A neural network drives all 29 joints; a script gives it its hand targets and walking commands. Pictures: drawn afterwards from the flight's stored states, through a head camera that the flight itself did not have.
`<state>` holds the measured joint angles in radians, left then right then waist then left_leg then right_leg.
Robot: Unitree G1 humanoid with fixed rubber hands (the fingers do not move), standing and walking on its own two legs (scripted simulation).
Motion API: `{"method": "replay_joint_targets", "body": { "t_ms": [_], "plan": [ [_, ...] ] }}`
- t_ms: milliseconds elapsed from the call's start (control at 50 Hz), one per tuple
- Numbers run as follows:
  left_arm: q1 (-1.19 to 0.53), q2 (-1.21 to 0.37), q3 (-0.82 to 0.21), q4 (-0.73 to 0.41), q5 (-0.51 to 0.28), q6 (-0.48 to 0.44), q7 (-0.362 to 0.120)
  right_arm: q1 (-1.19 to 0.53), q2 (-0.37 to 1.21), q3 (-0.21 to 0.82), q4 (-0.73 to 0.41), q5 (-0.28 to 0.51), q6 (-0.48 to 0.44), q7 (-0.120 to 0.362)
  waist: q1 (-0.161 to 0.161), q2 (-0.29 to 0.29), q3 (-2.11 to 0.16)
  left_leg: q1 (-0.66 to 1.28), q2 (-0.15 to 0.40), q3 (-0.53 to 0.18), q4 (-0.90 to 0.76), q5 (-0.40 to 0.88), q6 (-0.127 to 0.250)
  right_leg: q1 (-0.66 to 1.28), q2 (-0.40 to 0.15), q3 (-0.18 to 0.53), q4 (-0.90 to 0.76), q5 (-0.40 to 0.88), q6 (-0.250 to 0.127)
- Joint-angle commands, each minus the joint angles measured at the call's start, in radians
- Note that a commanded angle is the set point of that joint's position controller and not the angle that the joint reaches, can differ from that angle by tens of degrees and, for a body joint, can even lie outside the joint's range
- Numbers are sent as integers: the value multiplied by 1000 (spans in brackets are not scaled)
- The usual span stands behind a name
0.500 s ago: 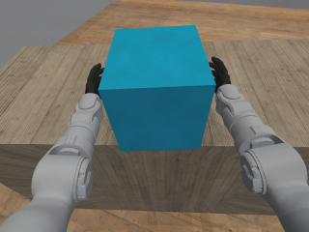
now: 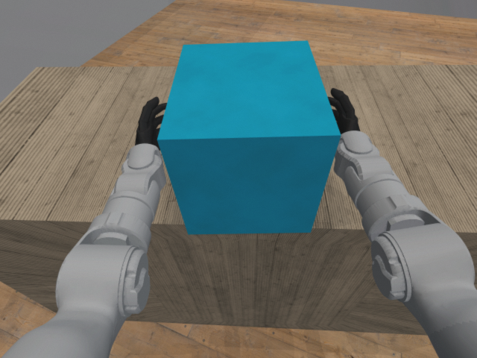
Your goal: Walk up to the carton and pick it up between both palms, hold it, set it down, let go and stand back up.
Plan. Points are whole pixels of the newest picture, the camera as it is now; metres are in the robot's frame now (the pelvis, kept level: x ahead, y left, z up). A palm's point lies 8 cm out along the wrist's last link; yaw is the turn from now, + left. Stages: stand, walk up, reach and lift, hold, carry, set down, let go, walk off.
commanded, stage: reach and lift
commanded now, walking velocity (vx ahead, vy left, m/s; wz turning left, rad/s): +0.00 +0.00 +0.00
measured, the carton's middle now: (247, 138) +0.51 +0.00 +0.10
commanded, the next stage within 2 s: none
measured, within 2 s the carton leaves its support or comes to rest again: leaves its support in 1.50 s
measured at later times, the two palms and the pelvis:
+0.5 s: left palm (150, 145) +0.46 +0.16 +0.15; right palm (344, 134) +0.46 -0.16 +0.15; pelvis +0.00 +0.01 +0.00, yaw +0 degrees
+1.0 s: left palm (149, 147) +0.45 +0.17 +0.15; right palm (343, 138) +0.46 -0.16 +0.14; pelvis +0.04 +0.00 +0.01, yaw +5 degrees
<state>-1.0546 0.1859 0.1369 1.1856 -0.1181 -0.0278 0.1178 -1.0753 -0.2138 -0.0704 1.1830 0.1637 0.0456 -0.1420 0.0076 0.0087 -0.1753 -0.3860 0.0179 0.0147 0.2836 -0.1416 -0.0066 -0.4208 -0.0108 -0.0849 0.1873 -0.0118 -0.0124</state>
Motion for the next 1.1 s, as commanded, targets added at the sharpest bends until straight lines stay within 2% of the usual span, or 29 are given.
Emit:
{"method": "replay_joint_targets", "body": {
  "t_ms": [0,280,440,500,540,580,600,640,720,800,880,980,1060,1080],
  "plan": [
    [-436,80,-9,-161,9,-25,8,-456,-55,11,-165,12,-33,16,23,-5,-585,60,-19,15,14,348,0,482,7,43,85,232,12],
    [-423,-8,15,-233,52,0,10,-450,-20,-9,-194,-18,-27,32,36,-5,-551,184,-17,1,32,423,-23,417,27,29,38,209,3],
    [-421,-58,77,-292,123,12,-13,-441,39,-61,-232,-95,-22,50,41,-17,-525,220,-25,3,11,413,-21,433,32,18,14,203,5],
    [-421,-102,124,-331,180,21,-40,-430,95,-104,-256,-161,-23,67,43,-25,-498,231,-31,3,-8,393,-18,457,32,5,1,198,10],
    [-428,-185,165,-356,239,34,-78,-426,199,-145,-277,-241,-20,97,42,-28,-470,228,-36,-3,-27,361,-16,483,29,-9,-12,185,15],
    [-429,-455,220,-354,365,77,-165,-419,494,-212,-290,-400,-3,181,28,-8,-442,193,-42,-27,-44,308,-19,528,24,-26,-32,157,17],
    [-367,-504,227,-388,417,111,-198,-366,532,-245,-304,-452,5,218,12,0,-460,172,-44,-36,-54,285,-13,576,19,-26,-35,160,13],
    [-311,-498,217,-461,453,170,-221,-304,526,-274,-369,-504,12,245,-17,-8,-450,162,-47,-48,-70,284,1,663,13,-26,-21,221,17],
    [-232,-497,186,-531,450,234,-247,-237,533,-217,-444,-492,20,250,-42,-45,-332,131,-53,-59,-92,285,18,794,13,-31,27,363,38],
    [-165,-511,148,-580,445,257,-268,-170,534,-168,-471,-456,10,245,-47,-45,-260,120,-60,-58,-95,308,22,835,17,-32,61,471,50],
    [-109,-530,98,-634,434,278,-276,-122,535,-114,-496,-415,-9,235,-52,-38,-240,100,-68,-52,-79,353,21,872,18,-26,91,567,49],
    [-33,-564,-3,-762,391,327,-271,-58,542,1,-553,-336,-29,211,-56,-54,-283,21,-76,-38,-44,427,27,967,7,6,141,727,35],
    [16,-569,-75,-882,366,390,-263,-22,519,75,-616,-264,-21,198,-60,-50,-294,27,-71,-41,-24,471,24,979,3,20,153,746,28],
    [44,-617,-96,-891,395,393,-251,29,545,29,-593,-231,-13,196,-97,-13,-322,150,-42,-64,-59,541,21,844,-3,35,117,707,22]
  ]
}}
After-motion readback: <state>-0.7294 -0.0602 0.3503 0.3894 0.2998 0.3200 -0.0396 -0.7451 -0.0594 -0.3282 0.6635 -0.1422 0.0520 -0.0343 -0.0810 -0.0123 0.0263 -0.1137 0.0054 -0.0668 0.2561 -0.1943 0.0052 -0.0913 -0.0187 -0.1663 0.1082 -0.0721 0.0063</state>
